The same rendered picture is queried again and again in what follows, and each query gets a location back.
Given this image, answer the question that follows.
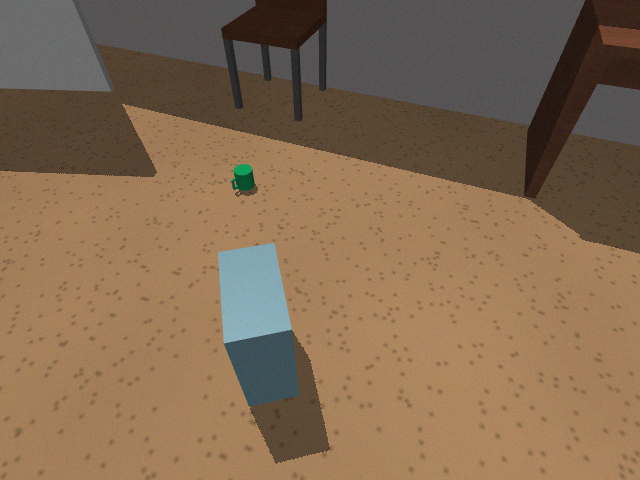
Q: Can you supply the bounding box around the chair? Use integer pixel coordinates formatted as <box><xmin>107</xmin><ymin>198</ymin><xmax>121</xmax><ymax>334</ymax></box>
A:
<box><xmin>221</xmin><ymin>0</ymin><xmax>327</xmax><ymax>121</ymax></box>

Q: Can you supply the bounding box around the desk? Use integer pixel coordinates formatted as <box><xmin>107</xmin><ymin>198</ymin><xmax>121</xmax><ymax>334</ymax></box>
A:
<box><xmin>524</xmin><ymin>0</ymin><xmax>640</xmax><ymax>199</ymax></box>

